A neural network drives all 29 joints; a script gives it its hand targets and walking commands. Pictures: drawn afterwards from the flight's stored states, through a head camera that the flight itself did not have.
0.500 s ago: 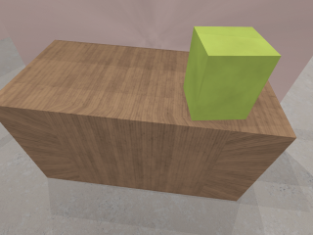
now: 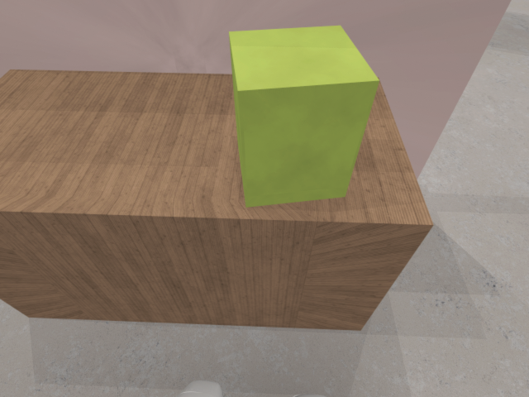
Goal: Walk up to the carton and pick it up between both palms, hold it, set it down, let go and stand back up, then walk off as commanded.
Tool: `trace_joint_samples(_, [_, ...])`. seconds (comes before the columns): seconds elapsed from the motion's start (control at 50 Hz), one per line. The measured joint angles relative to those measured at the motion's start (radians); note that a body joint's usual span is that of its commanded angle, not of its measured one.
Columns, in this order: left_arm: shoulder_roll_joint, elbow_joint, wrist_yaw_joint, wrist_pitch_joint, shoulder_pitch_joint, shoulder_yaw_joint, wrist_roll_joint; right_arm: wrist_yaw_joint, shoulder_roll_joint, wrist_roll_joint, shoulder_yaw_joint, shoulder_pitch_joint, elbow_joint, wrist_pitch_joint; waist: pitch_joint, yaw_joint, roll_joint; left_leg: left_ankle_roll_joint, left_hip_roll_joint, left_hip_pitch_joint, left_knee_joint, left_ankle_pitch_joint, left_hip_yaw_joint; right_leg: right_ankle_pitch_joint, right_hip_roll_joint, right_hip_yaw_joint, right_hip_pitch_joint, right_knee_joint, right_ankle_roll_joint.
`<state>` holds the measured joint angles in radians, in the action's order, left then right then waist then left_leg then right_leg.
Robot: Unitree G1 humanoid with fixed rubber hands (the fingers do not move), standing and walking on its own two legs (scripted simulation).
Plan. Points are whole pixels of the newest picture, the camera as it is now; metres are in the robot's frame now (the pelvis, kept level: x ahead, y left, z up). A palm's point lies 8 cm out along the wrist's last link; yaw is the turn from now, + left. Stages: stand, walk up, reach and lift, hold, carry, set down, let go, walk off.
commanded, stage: walk up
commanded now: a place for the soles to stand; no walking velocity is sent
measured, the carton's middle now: (291, 120) +0.62 -0.02 +0.06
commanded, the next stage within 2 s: none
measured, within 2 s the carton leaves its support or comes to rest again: neither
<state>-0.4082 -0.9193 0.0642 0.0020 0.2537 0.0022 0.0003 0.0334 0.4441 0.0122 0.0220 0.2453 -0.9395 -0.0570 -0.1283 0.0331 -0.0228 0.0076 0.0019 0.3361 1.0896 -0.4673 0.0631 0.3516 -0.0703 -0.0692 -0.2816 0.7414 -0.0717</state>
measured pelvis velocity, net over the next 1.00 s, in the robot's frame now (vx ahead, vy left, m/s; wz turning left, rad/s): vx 0.18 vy -0.10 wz -0.05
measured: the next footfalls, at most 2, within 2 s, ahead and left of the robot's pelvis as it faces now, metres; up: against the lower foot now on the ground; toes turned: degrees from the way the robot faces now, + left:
left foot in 0.34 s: +0.18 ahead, +0.14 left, +0.00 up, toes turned -4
right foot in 0.74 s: +0.29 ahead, -0.18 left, +0.00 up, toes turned +0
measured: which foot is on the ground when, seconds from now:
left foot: up 0.00-0.32, down 0.34-0.76, up 0.78-1.00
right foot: down 0.00-0.36, up 0.38-0.72, down 0.74-1.00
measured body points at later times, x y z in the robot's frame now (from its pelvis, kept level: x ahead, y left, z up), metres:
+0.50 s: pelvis +0.12 +0.01 +0.00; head +0.16 +0.04 +0.45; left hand +0.22 +0.33 -0.13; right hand +0.17 -0.34 -0.08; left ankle +0.14 +0.14 -0.72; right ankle +0.09 -0.10 -0.65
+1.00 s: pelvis +0.18 -0.10 -0.01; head +0.21 -0.11 +0.43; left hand +0.30 +0.21 -0.11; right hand +0.24 -0.44 -0.13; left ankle +0.14 +0.06 -0.66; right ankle +0.25 -0.18 -0.72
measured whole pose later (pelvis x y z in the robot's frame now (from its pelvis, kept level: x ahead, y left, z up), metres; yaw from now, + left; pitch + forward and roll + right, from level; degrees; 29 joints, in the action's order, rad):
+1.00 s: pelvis +0.18 -0.10 -0.01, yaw -3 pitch -6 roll +4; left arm -0.40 -0.83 0.01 -0.01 0.17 0.00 0.00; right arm 0.07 0.44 0.00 0.02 0.25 -0.87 -0.01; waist -0.18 0.03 -0.03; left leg 0.01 -0.05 0.31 1.10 -0.52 0.07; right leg 0.34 -0.03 -0.04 -0.40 0.84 -0.05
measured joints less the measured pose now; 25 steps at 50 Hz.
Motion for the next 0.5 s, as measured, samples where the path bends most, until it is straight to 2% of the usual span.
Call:
trace_joint_samples(0.14, [-0.005, 0.023, -0.008, 0.000, 0.000, 0.000, 0.000, 0.000, 0.000, 0.000, 0.000, 0.000, 0.000, 0.019, -0.057, 0.000, 0.000, 0.000, 0.010, 0.000, -0.068, 0.030, 0.000, 0.023, -0.050, 0.000, 0.077, -0.035, -0.030])
trace_joint_samples(0.24, [-0.012, 0.024, -0.018, 0.000, 0.000, 0.000, 0.000, 0.000, 0.000, 0.000, 0.000, 0.000, 0.000, 0.018, -0.078, 0.000, 0.001, 0.002, 0.010, 0.000, -0.157, 0.030, 0.000, 0.058, -0.067, 0.000, 0.115, -0.045, -0.035])
trace_joint_samples(0.32, [-0.018, 0.027, -0.027, 0.000, 0.002, 0.000, 0.000, 0.002, 0.001, 0.000, 0.000, 0.000, 0.001, 0.007, -0.069, -0.001, 0.001, 0.019, 0.010, -0.002, -0.290, 0.034, 0.001, 0.094, -0.076, 0.001, 0.131, -0.045, -0.031])
trace_joint_samples(0.34, [-0.021, 0.032, -0.028, 0.000, 0.002, 0.000, 0.000, 0.006, 0.001, 0.000, 0.000, 0.000, 0.001, -0.001, -0.064, -0.001, 0.000, 0.024, 0.010, -0.010, -0.353, 0.084, 0.001, 0.103, -0.078, 0.001, 0.128, -0.038, -0.026])
trace_joint_samples(0.38, [-0.028, 0.040, -0.030, 0.000, -0.012, 0.000, 0.000, 0.016, -0.004, 0.000, 0.000, 0.003, 0.001, -0.019, -0.066, -0.002, -0.015, -0.007, 0.006, -0.020, -0.366, 0.146, -0.004, 0.100, -0.073, 0.001, 0.089, 0.056, 0.009])
trace_joint_samples(0.42, [-0.030, 0.057, -0.030, -0.003, -0.028, 0.000, 0.000, 0.026, -0.003, -0.002, 0.000, 0.017, 0.000, -0.026, -0.055, -0.002, -0.017, -0.019, 0.009, -0.032, -0.372, 0.127, -0.003, 0.148, -0.074, 0.001, 0.015, 0.210, 0.046])
trace_joint_samples(0.5, [-0.061, 0.085, -0.019, -0.005, -0.053, 0.000, 0.000, 0.037, -0.004, -0.002, 0.000, 0.029, 0.001, -0.028, -0.028, -0.001, -0.021, -0.024, 0.038, -0.059, -0.377, 0.091, -0.004, 0.157, -0.065, 0.000, -0.122, 0.383, 0.059])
